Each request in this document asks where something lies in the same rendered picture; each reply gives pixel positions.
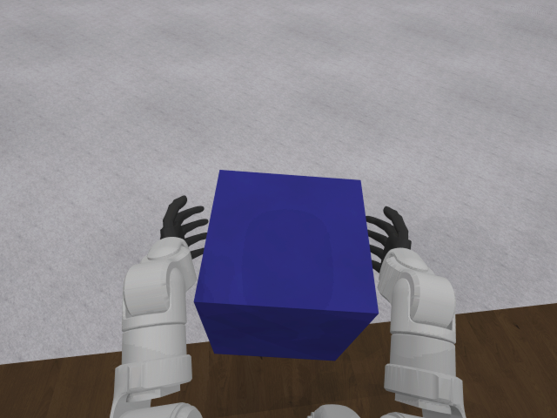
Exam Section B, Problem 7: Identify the carton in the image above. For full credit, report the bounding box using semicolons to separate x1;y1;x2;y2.
194;170;379;361

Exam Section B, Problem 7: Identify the robot left hand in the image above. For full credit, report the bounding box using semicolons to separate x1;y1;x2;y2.
160;195;209;259

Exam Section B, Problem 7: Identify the robot right hand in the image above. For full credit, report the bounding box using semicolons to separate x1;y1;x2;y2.
366;206;412;273

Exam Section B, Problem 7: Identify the robot left forearm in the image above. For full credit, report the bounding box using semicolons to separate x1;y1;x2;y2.
110;237;197;418

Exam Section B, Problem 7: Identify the robot right forearm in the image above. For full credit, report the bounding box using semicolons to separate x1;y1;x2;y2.
377;248;466;418

